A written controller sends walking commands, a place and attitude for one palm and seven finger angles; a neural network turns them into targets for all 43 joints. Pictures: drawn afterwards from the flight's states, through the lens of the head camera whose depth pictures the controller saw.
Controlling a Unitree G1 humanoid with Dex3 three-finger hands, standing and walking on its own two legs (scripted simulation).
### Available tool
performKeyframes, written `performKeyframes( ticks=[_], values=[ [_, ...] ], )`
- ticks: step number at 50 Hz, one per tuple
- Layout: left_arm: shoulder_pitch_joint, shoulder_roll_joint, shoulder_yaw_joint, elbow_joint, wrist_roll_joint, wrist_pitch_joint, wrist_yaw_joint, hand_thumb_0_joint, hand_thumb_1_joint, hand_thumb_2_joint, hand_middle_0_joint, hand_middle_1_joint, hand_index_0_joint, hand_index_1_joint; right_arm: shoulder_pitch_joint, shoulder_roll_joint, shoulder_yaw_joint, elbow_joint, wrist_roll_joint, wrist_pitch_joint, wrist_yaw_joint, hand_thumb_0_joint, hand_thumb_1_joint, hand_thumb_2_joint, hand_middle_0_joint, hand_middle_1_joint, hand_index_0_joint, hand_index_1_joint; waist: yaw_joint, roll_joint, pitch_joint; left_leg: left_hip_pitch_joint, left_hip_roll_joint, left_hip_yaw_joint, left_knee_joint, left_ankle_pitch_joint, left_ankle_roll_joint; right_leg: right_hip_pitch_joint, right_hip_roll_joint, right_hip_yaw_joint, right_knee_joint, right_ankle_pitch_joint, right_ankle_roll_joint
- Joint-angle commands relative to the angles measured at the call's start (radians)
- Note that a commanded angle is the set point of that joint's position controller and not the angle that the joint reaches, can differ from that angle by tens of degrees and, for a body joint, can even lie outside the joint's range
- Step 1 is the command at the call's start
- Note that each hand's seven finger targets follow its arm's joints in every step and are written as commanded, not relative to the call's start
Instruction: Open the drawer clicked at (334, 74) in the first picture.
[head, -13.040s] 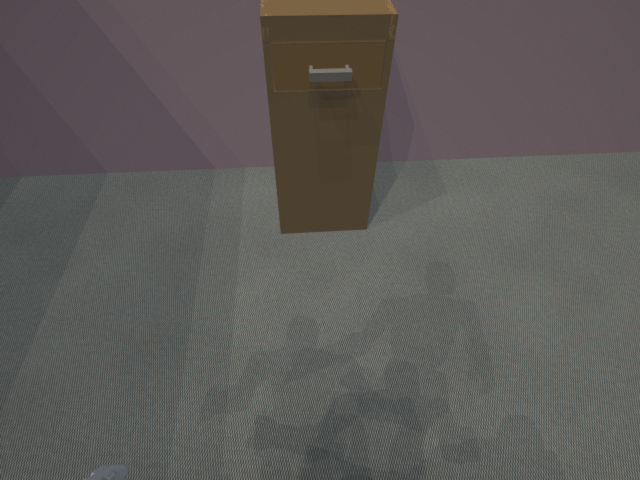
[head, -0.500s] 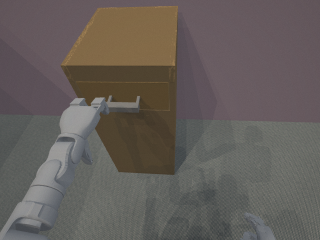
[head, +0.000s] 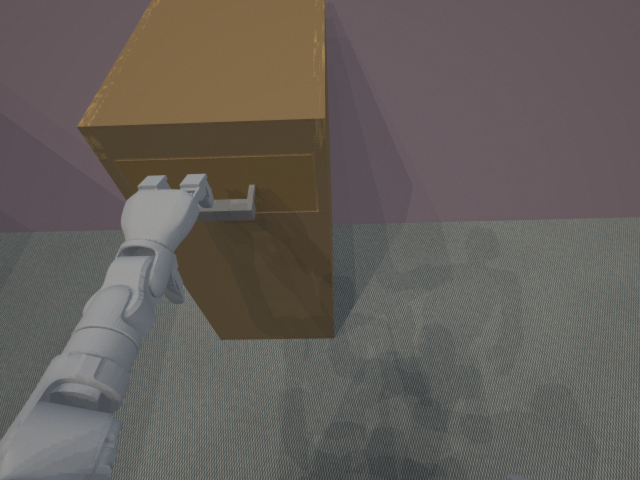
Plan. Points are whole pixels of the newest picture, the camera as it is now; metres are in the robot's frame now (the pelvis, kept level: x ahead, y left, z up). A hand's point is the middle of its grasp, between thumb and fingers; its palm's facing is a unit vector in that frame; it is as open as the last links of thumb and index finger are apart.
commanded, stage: move the hooked fingers above the handle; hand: left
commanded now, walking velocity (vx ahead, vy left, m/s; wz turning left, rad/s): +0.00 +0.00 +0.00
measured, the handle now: (220, 200) +0.55 +0.20 -0.03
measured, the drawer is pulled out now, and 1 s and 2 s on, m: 0.00 0.00 0.00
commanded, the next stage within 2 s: lower the fingers behind the handle in 1.82 s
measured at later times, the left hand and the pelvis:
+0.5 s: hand (207, 210) +0.48 +0.19 +0.03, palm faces -0.04 +0.00 -1.00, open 13.8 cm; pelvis +0.00 +0.00 -0.01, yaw -1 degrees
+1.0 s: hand (202, 208) +0.49 +0.21 +0.02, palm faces -0.06 +0.00 -1.00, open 13.8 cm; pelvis +0.00 +0.01 -0.01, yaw -1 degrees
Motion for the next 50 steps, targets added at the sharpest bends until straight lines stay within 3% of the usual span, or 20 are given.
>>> performKeyframes(
  ticks=[1, 3, 5, 8, 10, 12, 13, 14, 23, 25, 28, 30, 31, 34, 37, 41, 43, 44, 48, 50],
  values=[
    [-0.438, 0.222, 0.089, -0.122, 0.003, -0.013, 0.063, 0.000, -0.500, 0.300, -0.300, -1.200, -0.300, -1.200, 0.035, -0.131, -0.047, -0.096, -0.006, -0.030, -0.008, 0.000, -0.900, -0.900, 0.200, 0.300, 0.200, 0.300, -0.014, -0.047, -0.351, 0.053, -0.051, 0.014, -0.033, 0.378, 0.037, 0.247, 0.059, -0.018, -0.023, 0.324, -0.048],
    [-0.486, 0.225, 0.088, -0.078, 0.011, -0.014, 0.073, 0.000, -0.500, 0.300, -0.300, -1.200, -0.300, -1.200, 0.045, -0.135, -0.045, -0.092, -0.005, -0.028, -0.009, 0.000, -0.900, -0.900, 0.200, 0.300, 0.200, 0.300, -0.024, -0.076, -0.338, 0.025, -0.051, 0.007, -0.035, 0.346, 0.037, 0.230, 0.060, -0.020, -0.024, 0.288, -0.048],
    [-0.531, 0.215, 0.071, -0.052, 0.020, -0.008, 0.089, 0.000, -0.500, 0.300, -0.300, -1.200, -0.300, -1.200, 0.053, -0.133, -0.045, -0.089, -0.006, -0.030, -0.006, 0.000, -0.900, -0.900, 0.200, 0.300, 0.200, 0.300, -0.032, -0.041, -0.342, 0.030, -0.051, 0.011, -0.028, 0.339, 0.037, 0.203, 0.060, -0.018, -0.020, 0.280, -0.049],
    [-0.569, 0.265, 0.113, 0.008, 0.028, -0.002, 0.104, 0.000, -0.500, 0.300, -0.300, -1.200, -0.300, -1.200, 0.076, -0.140, -0.047, -0.081, -0.013, -0.030, -0.009, 0.000, -0.900, -0.900, 0.200, 0.300, 0.200, 0.300, -0.037, -0.072, -0.383, 0.001, -0.054, 0.011, -0.014, 0.342, 0.040, 0.228, 0.061, -0.012, -0.011, 0.298, -0.046],
    [-0.596, 0.231, 0.081, 0.007, 0.031, -0.001, 0.110, 0.000, -0.500, 0.300, -0.300, -1.200, -0.300, -1.200, 0.085, -0.134, -0.049, -0.082, -0.015, -0.029, -0.005, 0.000, -0.900, -0.900, 0.200, 0.300, 0.200, 0.300, -0.040, -0.024, -0.424, 0.019, -0.052, 0.014, -0.006, 0.372, 0.037, 0.218, 0.061, -0.012, 0.001, 0.323, -0.047],
    [-0.616, 0.196, 0.053, 0.054, 0.033, 0.010, 0.112, 0.000, -0.500, 0.300, -0.300, -1.200, -0.300, -1.200, 0.101, -0.136, -0.051, -0.072, -0.015, -0.028, -0.001, 0.000, -0.900, -0.900, 0.200, 0.300, 0.200, 0.300, -0.060, -0.041, -0.402, 0.012, -0.049, 0.012, 0.002, 0.374, 0.036, 0.189, 0.064, -0.017, 0.004, 0.323, -0.045],
    [-0.624, 0.200, 0.063, 0.073, 0.030, 0.012, 0.112, 0.000, -0.500, 0.300, -0.300, -1.200, -0.300, -1.200, 0.108, -0.140, -0.050, -0.071, -0.014, -0.029, 0.000, 0.000, -0.900, -0.900, 0.200, 0.300, 0.200, 0.300, -0.064, -0.067, -0.402, -0.003, -0.049, 0.008, 0.005, 0.367, 0.038, 0.190, 0.066, -0.018, 0.002, 0.314, -0.045],
    [-0.651, 0.211, 0.062, 0.073, 0.031, 0.012, 0.114, 0.000, -0.500, 0.300, -0.300, -1.200, -0.300, -1.200, 0.114, -0.143, -0.051, -0.068, -0.016, -0.030, 0.000, 0.000, -0.900, -0.900, 0.200, 0.300, 0.200, 0.300, -0.069, -0.043, -0.408, 0.003, -0.047, 0.010, 0.006, 0.357, 0.039, 0.179, 0.065, -0.014, 0.001, 0.308, -0.043],
    [-0.749, 0.284, 0.107, 0.160, 0.046, 0.021, 0.141, 0.000, -0.500, 0.300, -0.300, -1.200, -0.300, -1.200, 0.163, -0.158, -0.051, -0.042, -0.025, -0.029, -0.001, 0.000, -0.900, -0.900, 0.200, 0.300, 0.200, 0.300, -0.091, -0.051, -0.454, -0.057, -0.048, 0.010, 0.033, 0.351, 0.043, 0.173, 0.068, -0.007, 0.024, 0.320, -0.040],
    [-0.747, 0.297, 0.112, 0.175, 0.053, 0.026, 0.145, 0.000, -0.500, 0.300, -0.300, -1.200, -0.300, -1.200, 0.177, -0.159, -0.052, -0.039, -0.027, -0.031, 0.003, 0.000, -0.900, -0.900, 0.200, 0.300, 0.200, 0.300, -0.084, -0.012, -0.481, -0.061, -0.049, 0.013, 0.042, 0.365, 0.041, 0.170, 0.068, -0.005, 0.037, 0.333, -0.043],
    [-0.792, 0.234, 0.058, 0.231, 0.049, 0.043, 0.144, 0.000, -0.500, 0.300, -0.300, -1.200, -0.300, -1.200, 0.195, -0.163, -0.053, -0.024, -0.027, -0.034, 0.005, 0.000, -0.900, -0.900, 0.200, 0.300, 0.200, 0.300, -0.126, -0.039, -0.437, -0.069, -0.042, 0.006, 0.050, 0.346, 0.040, 0.115, 0.072, -0.012, 0.027, 0.304, -0.039],
    [-0.816, 0.264, 0.073, 0.232, 0.048, 0.044, 0.142, 0.000, -0.500, 0.300, -0.300, -1.200, -0.300, -1.200, 0.212, -0.170, -0.054, -0.019, -0.028, -0.036, 0.005, 0.000, -0.900, -0.900, 0.200, 0.300, 0.200, 0.300, -0.123, -0.025, -0.477, -0.063, -0.041, 0.003, 0.055, 0.347, 0.042, 0.113, 0.073, -0.009, 0.035, 0.304, -0.039],
    [-0.833, 0.266, 0.072, 0.210, 0.047, 0.039, 0.140, 0.000, -0.500, 0.300, -0.300, -1.200, -0.300, -1.200, 0.214, -0.169, -0.055, -0.022, -0.031, -0.036, 0.006, 0.000, -0.900, -0.900, 0.200, 0.300, 0.200, 0.300, -0.120, 0.011, -0.500, -0.049, -0.040, 0.003, 0.059, 0.360, 0.040, 0.113, 0.071, -0.006, 0.039, 0.308, -0.039],
    [-0.779, 0.278, 0.101, 0.196, 0.040, 0.026, 0.135, 0.000, -0.500, 0.300, -0.300, -1.200, -0.300, -1.200, 0.226, -0.167, -0.060, -0.023, -0.037, -0.030, 0.010, 0.000, -0.900, -0.900, 0.200, 0.300, 0.200, 0.300, -0.101, 0.003, -0.554, -0.032, -0.036, 0.001, 0.073, 0.444, 0.040, 0.147, 0.073, -0.008, 0.055, 0.371, -0.040],
    [-0.717, 0.328, 0.144, 0.202, 0.042, 0.037, 0.140, 0.000, -0.500, 0.300, -0.300, -1.200, -0.300, -1.200, 0.213, -0.173, -0.053, -0.025, -0.036, -0.021, 0.013, 0.000, -0.900, -0.900, 0.200, 0.300, 0.200, 0.300, -0.077, -0.014, -0.531, -0.072, -0.035, 0.010, 0.067, 0.439, 0.040, 0.173, 0.071, -0.007, 0.058, 0.391, -0.038],
    [-0.715, 0.301, 0.115, 0.191, 0.044, 0.052, 0.146, 0.000, -0.500, 0.300, -0.300, -1.200, -0.300, -1.200, 0.201, -0.173, -0.053, -0.029, -0.031, -0.017, 0.014, 0.000, -0.900, -0.900, 0.200, 0.300, 0.200, 0.300, -0.089, -0.019, -0.480, -0.081, -0.034, 0.017, 0.055, 0.401, 0.041, 0.158, 0.072, -0.011, 0.041, 0.366, -0.037],
    [-0.738, 0.341, 0.140, 0.156, 0.037, 0.042, 0.140, 0.000, -0.500, 0.300, -0.300, -1.200, -0.300, -1.200, 0.197, -0.176, -0.052, -0.032, -0.030, -0.015, 0.011, 0.000, -0.900, -0.900, 0.200, 0.300, 0.200, 0.300, -0.084, -0.019, -0.508, -0.071, -0.035, 0.014, 0.054, 0.404, 0.042, 0.183, 0.070, -0.006, 0.040, 0.369, -0.038],
    [-0.754, 0.323, 0.121, 0.138, 0.040, 0.036, 0.137, 0.000, -0.500, 0.300, -0.300, -1.200, -0.300, -1.200, 0.204, -0.172, -0.056, -0.032, -0.030, -0.016, 0.009, 0.000, -0.900, -0.900, 0.200, 0.300, 0.200, 0.300, -0.092, -0.001, -0.531, -0.048, -0.035, 0.012, 0.054, 0.413, 0.042, 0.183, 0.070, -0.006, 0.039, 0.374, -0.036],
    [-0.764, 0.209, 0.046, 0.099, 0.029, 0.007, 0.121, 0.000, -0.500, 0.300, -0.300, -1.200, -0.300, -1.200, 0.210, -0.160, -0.067, -0.024, -0.029, -0.020, 0.007, 0.000, -0.900, -0.900, 0.200, 0.300, 0.200, 0.300, -0.114, 0.007, -0.519, 0.033, -0.024, -0.005, 0.064, 0.487, 0.038, 0.123, 0.074, -0.017, 0.030, 0.365, -0.037],
    [-0.739, 0.202, 0.046, 0.111, 0.022, 0.000, 0.119, 0.000, -0.500, 0.300, -0.300, -1.200, -0.300, -1.200, 0.212, -0.159, -0.067, -0.020, -0.029, -0.018, 0.010, 0.000, -0.900, -0.900, 0.200, 0.300, 0.200, 0.300, -0.108, 0.008, -0.497, 0.044, -0.022, -0.012, 0.061, 0.484, 0.035, 0.108, 0.076, -0.021, 0.025, 0.346, -0.037]
  ],
)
